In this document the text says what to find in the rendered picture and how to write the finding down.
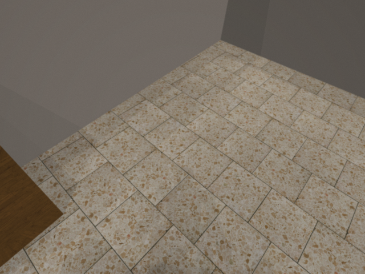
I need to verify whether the cabinet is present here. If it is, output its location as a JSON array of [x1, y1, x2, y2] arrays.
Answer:
[[0, 146, 63, 267]]

